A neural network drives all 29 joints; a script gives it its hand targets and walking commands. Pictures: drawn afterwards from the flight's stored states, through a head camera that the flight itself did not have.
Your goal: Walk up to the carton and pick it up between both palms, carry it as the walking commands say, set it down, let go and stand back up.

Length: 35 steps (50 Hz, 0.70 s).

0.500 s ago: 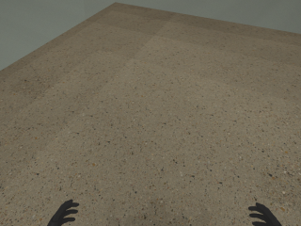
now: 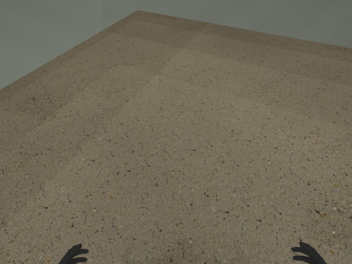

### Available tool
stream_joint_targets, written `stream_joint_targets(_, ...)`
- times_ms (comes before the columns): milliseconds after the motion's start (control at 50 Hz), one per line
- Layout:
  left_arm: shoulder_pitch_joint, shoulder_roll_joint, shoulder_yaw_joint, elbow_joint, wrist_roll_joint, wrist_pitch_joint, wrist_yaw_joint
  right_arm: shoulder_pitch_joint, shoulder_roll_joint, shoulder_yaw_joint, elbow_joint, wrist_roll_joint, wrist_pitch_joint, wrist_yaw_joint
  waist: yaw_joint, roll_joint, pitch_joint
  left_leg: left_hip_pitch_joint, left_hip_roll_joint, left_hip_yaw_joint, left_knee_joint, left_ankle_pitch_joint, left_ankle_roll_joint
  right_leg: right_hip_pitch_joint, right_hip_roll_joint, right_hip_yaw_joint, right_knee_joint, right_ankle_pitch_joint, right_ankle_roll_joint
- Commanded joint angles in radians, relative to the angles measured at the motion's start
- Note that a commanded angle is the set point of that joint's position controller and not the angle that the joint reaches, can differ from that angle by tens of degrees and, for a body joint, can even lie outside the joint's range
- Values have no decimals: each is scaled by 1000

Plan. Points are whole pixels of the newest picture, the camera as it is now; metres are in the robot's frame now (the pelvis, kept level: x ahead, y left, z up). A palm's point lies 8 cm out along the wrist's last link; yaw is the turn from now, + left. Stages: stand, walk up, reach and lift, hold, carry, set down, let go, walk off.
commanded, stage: stand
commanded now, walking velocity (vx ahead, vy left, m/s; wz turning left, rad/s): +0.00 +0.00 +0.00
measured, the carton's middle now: out of the picture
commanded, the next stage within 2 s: walk up in 0.76 s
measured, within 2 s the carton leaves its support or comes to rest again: neither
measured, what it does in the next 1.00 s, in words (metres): stands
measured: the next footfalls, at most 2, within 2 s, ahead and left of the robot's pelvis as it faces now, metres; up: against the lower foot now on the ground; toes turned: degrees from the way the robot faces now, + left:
right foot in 1.30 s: +0.09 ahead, -0.28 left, +0.00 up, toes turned -21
left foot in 1.56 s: +0.28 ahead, -0.12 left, +0.00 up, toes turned -24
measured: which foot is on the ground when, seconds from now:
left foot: down 0.00-1.00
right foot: down 0.00-1.00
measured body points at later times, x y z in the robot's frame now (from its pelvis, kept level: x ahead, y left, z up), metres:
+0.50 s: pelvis -0.01 +0.00 +0.01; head +0.00 +0.01 +0.46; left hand +0.10 +0.31 -0.11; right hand +0.13 -0.29 -0.09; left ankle +0.00 +0.12 -0.74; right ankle +0.00 -0.13 -0.74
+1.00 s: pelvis -0.01 +0.00 +0.01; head +0.00 +0.01 +0.46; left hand +0.09 +0.31 -0.11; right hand +0.09 -0.31 -0.10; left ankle +0.00 +0.12 -0.74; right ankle +0.00 -0.13 -0.73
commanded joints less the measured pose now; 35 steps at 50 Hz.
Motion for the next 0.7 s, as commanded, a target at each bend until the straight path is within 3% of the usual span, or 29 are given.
stream_joint_targets(0, -47, 154, 36, -52, 1, -22, 9, -54, -167, -51, -57, -3, -20, -8, -2, 14, -130, 44, 105, -95, -102, 213, 38, 30, -102, 80, -85, 201, -46)
stream_joint_targets(40, -38, 168, 35, -35, -4, -25, 9, -45, -160, -46, -37, 4, -18, -5, -8, 5, -116, 46, 107, -94, -112, 225, 32, 28, -101, 91, -95, 190, -44)
stream_joint_targets(80, -37, 168, 30, -13, 0, -19, 14, -44, -167, -46, -30, 6, -19, -7, -8, 36, -102, 45, 110, -83, -119, 238, 43, 31, -102, 88, -96, 239, -40)
stream_joint_targets(120, -50, 164, 33, -3, -5, -17, 12, -68, -184, -51, -20, 4, -19, -10, 3, 13, -119, 45, 109, -89, -128, 227, 41, 43, -99, 76, -102, 216, -35)
stream_joint_targets(140, -51, 151, 29, 6, -7, -20, 13, -59, -184, -50, -12, -2, -20, -14, 5, 35, -114, 38, 103, -82, -132, 235, 38, 53, -102, 80, -102, 211, -37)
stream_joint_targets(160, -46, 171, 30, 13, -3, -18, 13, -65, -184, -48, -7, 0, -18, -13, 3, 8, -116, 46, 111, -92, -143, 225, 38, 45, -100, 82, -103, 217, -34)
stream_joint_targets(180, -35, 169, 32, 25, -8, -13, 13, -82, -188, -50, -9, -3, -18, -15, 10, 31, -99, 43, 111, -94, -139, 231, 36, 44, -102, 81, -118, 207, -35)
stream_joint_targets(240, -48, 194, 37, 47, -4, -16, 15, -48, -161, -39, 26, 5, -14, -11, -7, 23, -102, 43, 108, -91, -167, 215, 31, 54, -103, 87, -126, 190, -32)
stream_joint_targets(300, -34, 182, 33, 66, -6, -22, 14, -69, -171, -35, 42, 1, -13, -15, 8, 48, -94, 49, 115, -104, -174, 209, 27, 45, -109, 96, -149, 162, -35)
stream_joint_targets(320, -61, 169, 28, 69, -1, -23, 18, -66, -175, -41, 50, 5, -14, -19, -2, 3, -84, 54, 110, -104, -179, 212, 27, 42, -105, 91, -155, 185, -33)
stream_joint_targets(340, -41, 159, 27, 78, -9, -19, 18, -73, -175, -40, 55, 3, -14, -17, 12, -5, -103, 63, 118, -102, -183, 212, 33, 51, -111, 88, -153, 193, -33)
stream_joint_targets(400, -44, 173, 27, 99, -9, -22, 15, -65, -189, -43, 71, 4, -20, -18, 4, 32, -101, 62, 112, -98, -191, 196, 23, 48, -124, 107, -174, 180, -37)
stream_joint_targets(440, -47, 197, 34, 111, -8, -24, 16, -67, -176, -40, 83, 1, -18, -18, -2, 11, -77, 57, 113, -103, -194, 184, 26, 38, -111, 98, -185, 166, -32)
stream_joint_targets(480, -24, 197, 30, 114, -11, -22, 15, -35, -194, -42, 99, 8, -17, -16, 2, 54, -80, 47, 112, -96, -206, 174, 25, 45, -117, 107, -191, 163, -32)
stream_joint_targets(500, -34, 189, 27, 129, -11, -22, 18, -61, -187, -43, 106, 5, -16, -17, 4, 19, -82, 58, 115, -100, -214, 177, 27, 39, -115, 98, -187, 166, -32)
stream_joint_targets(540, -31, 185, 25, 142, -8, -22, 15, -45, -184, -39, 112, 4, -20, -18, 1, 9, -93, 69, 117, -92, -211, 181, 19, 34, -113, 98, -197, 162, -34)
stream_joint_targets(580, -44, 178, 18, 143, -2, -22, 18, -47, -182, -42, 115, 9, -18, -14, -5, 36, -81, 55, 115, -103, -232, 133, 21, 41, -108, 95, -204, 129, -29)
stream_joint_targets(660, -52, 173, 17, 153, 0, -23, 14, -24, -176, -36, 140, 2, -17, -22, -11, 8, -78, 77, 111, -98, -223, 156, 12, 25, -109, 100, -213, 132, -30)
stream_joint_targets(680, -38, 180, 18, 159, -2, -25, 14, -22, -182, -37, 143, 4, -18, -18, -8, 34, -91, 77, 112, -97, -229, 156, 16, 38, -113, 101, -215, 136, -29)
